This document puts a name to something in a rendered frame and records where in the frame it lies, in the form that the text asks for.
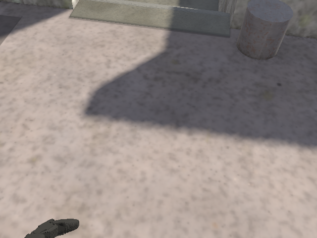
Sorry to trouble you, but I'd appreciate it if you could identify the left robot hand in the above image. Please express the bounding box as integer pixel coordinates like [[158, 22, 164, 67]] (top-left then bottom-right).
[[25, 218, 79, 238]]

